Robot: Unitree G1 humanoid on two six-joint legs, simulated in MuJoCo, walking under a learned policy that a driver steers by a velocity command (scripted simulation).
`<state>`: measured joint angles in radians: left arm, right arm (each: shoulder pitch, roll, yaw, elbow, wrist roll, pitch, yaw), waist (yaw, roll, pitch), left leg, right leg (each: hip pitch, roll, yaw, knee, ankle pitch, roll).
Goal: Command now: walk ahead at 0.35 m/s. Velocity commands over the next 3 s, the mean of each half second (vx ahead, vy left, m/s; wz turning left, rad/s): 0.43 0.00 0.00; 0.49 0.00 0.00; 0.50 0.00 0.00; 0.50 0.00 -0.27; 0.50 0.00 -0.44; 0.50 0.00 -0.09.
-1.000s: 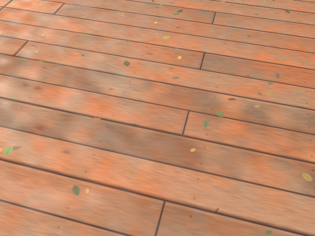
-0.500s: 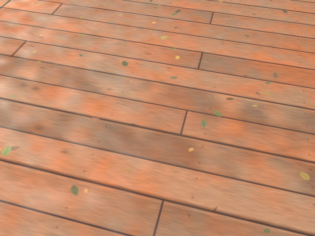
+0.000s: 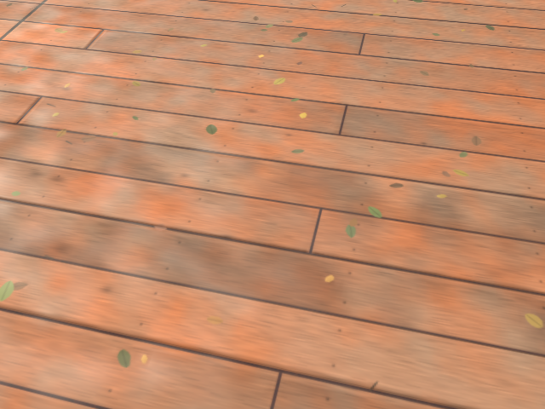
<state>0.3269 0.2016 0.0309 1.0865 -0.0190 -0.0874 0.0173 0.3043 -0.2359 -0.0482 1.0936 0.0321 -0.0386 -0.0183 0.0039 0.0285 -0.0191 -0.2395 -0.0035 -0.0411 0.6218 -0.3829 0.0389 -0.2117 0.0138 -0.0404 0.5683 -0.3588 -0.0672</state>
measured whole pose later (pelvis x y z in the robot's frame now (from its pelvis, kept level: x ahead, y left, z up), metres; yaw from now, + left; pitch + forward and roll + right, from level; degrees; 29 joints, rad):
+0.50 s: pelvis +0.25 +0.04 -0.01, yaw +0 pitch +1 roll +1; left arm 0.42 0.22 0.03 1.04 -0.03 -0.10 0.01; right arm 0.02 -0.25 -0.05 0.91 0.02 -0.10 0.04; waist 0.03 -0.01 0.04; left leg -0.43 -0.04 0.08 0.55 -0.15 0.07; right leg -0.20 -0.01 0.06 1.14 -0.46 -0.04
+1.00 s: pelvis +0.55 -0.02 -0.01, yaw +0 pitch +2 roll +1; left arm 0.05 0.24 0.05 0.84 -0.01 -0.11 -0.03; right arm 0.37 -0.26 -0.04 1.04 0.02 -0.07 0.00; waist -0.05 0.01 0.03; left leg -0.15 0.00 -0.02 0.88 -0.47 0.02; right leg -0.50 -0.01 -0.06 0.58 -0.13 -0.06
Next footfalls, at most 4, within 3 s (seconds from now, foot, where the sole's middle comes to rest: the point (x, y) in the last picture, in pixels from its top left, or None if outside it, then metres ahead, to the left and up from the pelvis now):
0.40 left None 0.38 0.13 -0.77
0.94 right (342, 349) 0.69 -0.12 -0.77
1.50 left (254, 254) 1.00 0.12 -0.77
2.04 right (332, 185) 1.29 -0.14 -0.77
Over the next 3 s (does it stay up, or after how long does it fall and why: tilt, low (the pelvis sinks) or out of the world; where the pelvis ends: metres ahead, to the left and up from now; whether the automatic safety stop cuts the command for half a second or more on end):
stays up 1.65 -0.17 0.01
